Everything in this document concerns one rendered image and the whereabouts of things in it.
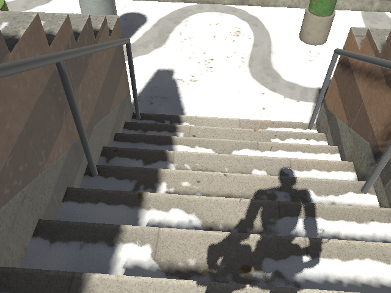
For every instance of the stairs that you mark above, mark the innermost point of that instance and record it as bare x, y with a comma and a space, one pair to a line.
188, 204

